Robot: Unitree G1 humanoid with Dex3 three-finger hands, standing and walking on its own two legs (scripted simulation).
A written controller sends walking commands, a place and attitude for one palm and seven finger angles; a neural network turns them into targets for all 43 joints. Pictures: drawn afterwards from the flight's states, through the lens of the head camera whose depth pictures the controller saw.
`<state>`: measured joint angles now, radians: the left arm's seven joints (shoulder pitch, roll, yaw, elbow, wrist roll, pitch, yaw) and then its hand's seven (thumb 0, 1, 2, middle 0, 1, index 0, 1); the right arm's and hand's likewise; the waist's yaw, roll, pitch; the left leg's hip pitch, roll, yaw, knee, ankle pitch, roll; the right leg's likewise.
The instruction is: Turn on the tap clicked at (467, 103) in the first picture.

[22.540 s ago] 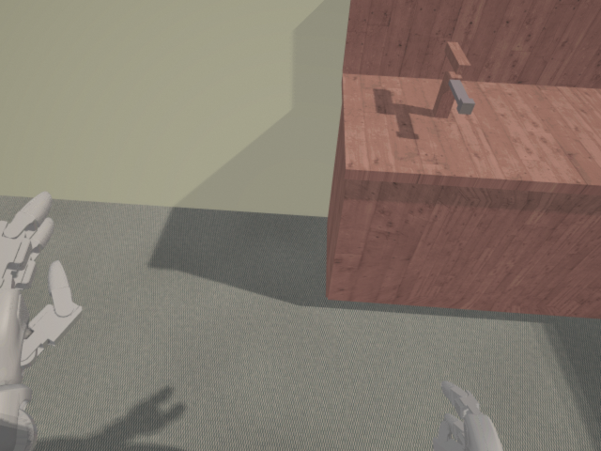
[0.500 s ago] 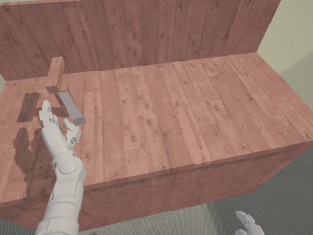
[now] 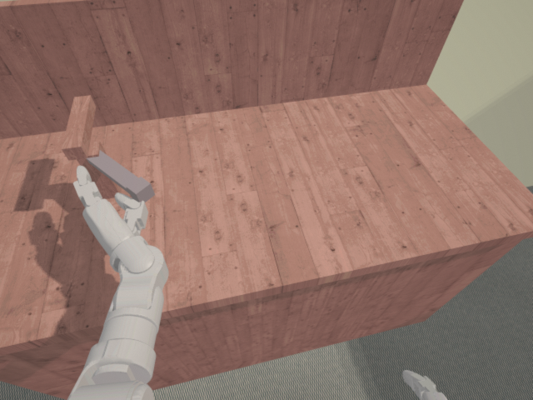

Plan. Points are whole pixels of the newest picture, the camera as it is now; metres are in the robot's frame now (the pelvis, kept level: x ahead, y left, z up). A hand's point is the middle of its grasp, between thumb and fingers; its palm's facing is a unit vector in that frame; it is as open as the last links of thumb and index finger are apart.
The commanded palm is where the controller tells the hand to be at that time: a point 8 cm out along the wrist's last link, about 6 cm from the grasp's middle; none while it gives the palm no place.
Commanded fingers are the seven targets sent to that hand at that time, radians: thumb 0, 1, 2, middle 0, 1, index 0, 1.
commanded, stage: push the lever round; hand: left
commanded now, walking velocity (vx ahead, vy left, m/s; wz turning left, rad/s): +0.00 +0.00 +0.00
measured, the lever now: (141, 190) +0.41 +0.22 +0.08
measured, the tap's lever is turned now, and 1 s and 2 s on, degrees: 39 74 86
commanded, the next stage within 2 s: lift the hand up off the lever in 1.26 s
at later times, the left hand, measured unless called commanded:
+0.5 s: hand (159, 196) +0.41 +0.19 +0.06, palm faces +0.76 -0.64 -0.07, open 7.7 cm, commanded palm +0.37 +0.21 +0.06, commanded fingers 0.00 0.90 0.90 -0.15 -0.15 -0.15 -0.15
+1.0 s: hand (174, 179) +0.45 +0.18 +0.06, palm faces +0.81 -0.58 -0.10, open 8.1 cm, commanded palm +0.41 +0.19 +0.06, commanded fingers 0.00 0.90 0.90 -0.15 -0.15 -0.15 -0.15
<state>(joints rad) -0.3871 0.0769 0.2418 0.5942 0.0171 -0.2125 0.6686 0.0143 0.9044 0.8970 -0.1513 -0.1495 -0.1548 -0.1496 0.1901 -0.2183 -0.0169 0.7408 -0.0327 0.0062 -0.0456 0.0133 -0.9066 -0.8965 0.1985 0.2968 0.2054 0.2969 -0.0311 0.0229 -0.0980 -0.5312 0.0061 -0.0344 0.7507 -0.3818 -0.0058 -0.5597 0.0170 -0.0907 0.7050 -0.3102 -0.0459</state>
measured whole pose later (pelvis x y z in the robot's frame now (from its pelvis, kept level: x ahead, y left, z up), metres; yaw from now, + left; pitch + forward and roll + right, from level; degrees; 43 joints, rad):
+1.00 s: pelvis +0.00 +0.00 -0.01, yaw +0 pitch +15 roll -1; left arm -0.76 0.04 0.36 0.95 0.15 -0.21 0.96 0.02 0.90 0.90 -0.15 -0.15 -0.08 -0.12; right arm 0.21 -0.20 -0.04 0.81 -0.10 0.02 0.02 0.01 -0.91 -0.90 0.20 0.30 0.20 0.30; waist -0.09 0.02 -0.14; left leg -0.68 0.01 -0.04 0.82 -0.40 -0.01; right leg -0.70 0.02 -0.10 0.77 -0.32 -0.05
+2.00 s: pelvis +0.01 +0.01 +0.00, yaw +0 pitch +13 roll -1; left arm -0.75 0.00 0.33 0.86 0.13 -0.12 0.94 0.02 0.90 0.90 -0.15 -0.15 -0.15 -0.15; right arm 0.20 -0.19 -0.04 0.80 -0.10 0.01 0.05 0.01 -0.91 -0.90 0.20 0.30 0.20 0.30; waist -0.06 0.03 -0.14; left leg -0.61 0.01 -0.04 0.77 -0.40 0.00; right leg -0.63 0.02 -0.09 0.71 -0.32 -0.04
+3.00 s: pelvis +0.01 +0.00 +0.01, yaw +0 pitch +9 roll -1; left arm -0.72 0.00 0.30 0.74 0.09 0.02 0.91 0.02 0.90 0.90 -0.15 -0.15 -0.16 -0.15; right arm 0.17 -0.20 -0.04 0.80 -0.07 0.04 0.01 0.01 -0.91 -0.90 0.20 0.30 0.20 0.30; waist -0.04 0.03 -0.11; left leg -0.45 0.01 -0.04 0.63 -0.34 -0.01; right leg -0.48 0.03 -0.09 0.59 -0.27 -0.05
